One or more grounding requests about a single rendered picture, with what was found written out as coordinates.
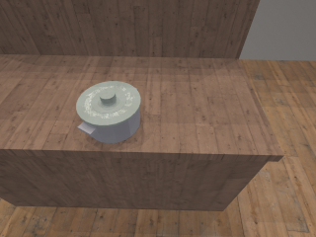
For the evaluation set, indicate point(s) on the table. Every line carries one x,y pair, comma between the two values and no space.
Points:
202,136

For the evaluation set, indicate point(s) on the knob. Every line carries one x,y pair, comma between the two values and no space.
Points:
107,96

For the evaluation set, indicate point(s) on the pot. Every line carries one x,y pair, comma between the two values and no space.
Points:
115,133

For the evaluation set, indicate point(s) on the lid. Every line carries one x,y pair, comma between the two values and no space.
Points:
91,110

